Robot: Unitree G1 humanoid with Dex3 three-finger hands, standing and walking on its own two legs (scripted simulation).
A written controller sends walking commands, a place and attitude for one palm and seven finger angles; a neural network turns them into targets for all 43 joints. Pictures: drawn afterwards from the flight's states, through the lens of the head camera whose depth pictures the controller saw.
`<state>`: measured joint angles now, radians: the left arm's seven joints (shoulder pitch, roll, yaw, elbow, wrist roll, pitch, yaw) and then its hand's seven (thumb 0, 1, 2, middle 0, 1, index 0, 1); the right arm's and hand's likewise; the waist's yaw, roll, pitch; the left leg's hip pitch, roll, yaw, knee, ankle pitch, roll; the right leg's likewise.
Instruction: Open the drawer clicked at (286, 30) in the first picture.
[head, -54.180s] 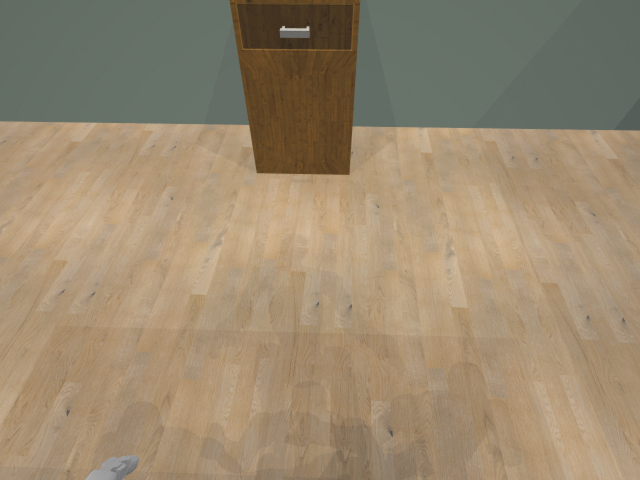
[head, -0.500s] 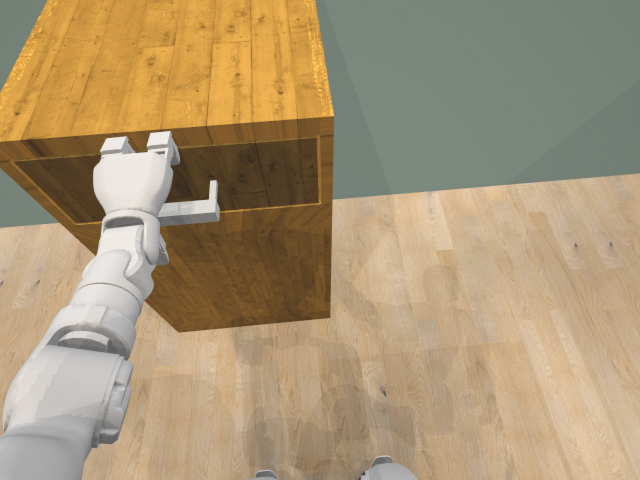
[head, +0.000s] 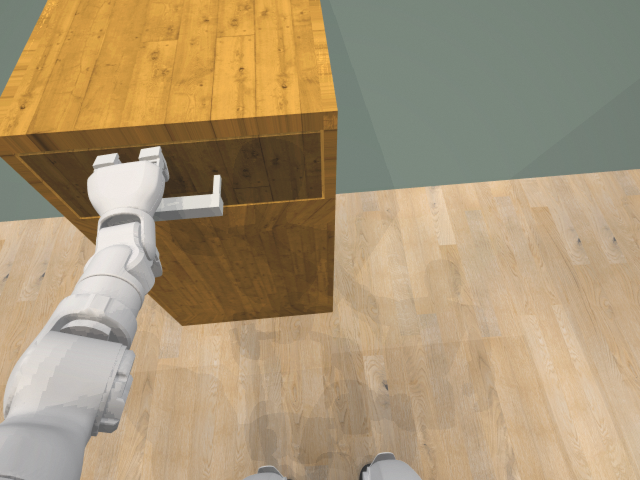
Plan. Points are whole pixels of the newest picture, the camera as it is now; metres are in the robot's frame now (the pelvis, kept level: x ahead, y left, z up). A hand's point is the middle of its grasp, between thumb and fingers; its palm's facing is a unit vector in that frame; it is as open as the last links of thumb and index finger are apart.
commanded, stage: move the hooked fingers above the handle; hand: left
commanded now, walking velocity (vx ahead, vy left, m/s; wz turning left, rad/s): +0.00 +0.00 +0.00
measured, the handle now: (187, 195) +0.53 +0.20 -0.04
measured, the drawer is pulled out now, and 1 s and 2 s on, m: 0.00 0.00 0.00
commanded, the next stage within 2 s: lower the fingers behind the handle in 1.18 s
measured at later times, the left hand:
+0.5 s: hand (153, 210) +0.47 +0.22 +0.02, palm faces -0.12 -0.01 -0.99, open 13.8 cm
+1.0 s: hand (171, 195) +0.49 +0.19 +0.03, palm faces -0.04 +0.03 -1.00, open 13.6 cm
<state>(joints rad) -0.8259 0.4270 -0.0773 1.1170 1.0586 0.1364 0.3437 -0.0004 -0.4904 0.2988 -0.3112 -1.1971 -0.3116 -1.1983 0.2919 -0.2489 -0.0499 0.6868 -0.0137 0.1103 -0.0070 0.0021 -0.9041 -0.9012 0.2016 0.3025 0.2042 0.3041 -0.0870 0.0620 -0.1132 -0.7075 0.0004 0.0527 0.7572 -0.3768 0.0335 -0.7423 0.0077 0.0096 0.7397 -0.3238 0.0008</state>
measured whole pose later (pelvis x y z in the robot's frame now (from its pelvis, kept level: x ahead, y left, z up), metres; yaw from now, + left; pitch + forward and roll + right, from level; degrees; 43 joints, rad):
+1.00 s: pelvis +0.00 +0.00 +0.00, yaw +0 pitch +19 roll +0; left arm -0.88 0.38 -0.06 1.14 1.08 0.14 0.39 0.00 -0.49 0.30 -0.36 -1.23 -0.35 -1.25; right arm 0.29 -0.24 -0.03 0.72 -0.01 0.13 0.00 0.00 -0.90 -0.90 0.20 0.30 0.20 0.30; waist -0.11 0.08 -0.13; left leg -0.72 0.00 0.05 0.77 -0.39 0.03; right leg -0.76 0.01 0.01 0.76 -0.33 0.00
